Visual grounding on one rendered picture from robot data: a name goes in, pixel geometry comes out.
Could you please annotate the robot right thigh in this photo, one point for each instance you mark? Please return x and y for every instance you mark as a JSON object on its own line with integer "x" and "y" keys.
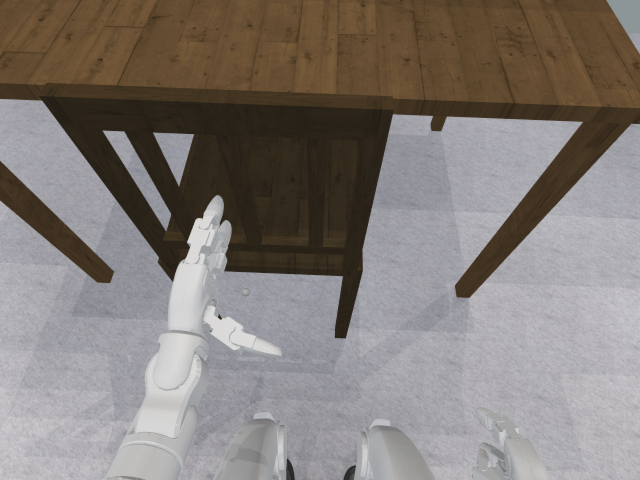
{"x": 386, "y": 453}

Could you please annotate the table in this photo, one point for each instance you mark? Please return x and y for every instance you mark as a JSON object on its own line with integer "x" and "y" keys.
{"x": 555, "y": 60}

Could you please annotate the robot thigh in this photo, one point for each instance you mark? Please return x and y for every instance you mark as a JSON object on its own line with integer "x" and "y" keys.
{"x": 258, "y": 450}
{"x": 386, "y": 453}

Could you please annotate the left robot forearm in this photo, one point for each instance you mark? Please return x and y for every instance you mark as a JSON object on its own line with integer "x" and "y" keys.
{"x": 158, "y": 441}

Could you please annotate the robot left thigh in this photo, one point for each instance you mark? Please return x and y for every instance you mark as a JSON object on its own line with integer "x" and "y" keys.
{"x": 258, "y": 450}

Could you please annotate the robot right hand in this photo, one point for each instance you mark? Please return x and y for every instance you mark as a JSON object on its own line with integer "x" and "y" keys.
{"x": 520, "y": 460}

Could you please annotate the robot left hand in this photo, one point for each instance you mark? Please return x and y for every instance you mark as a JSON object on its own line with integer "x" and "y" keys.
{"x": 195, "y": 285}

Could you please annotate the chair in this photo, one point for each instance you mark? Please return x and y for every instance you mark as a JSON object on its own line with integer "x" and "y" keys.
{"x": 297, "y": 172}

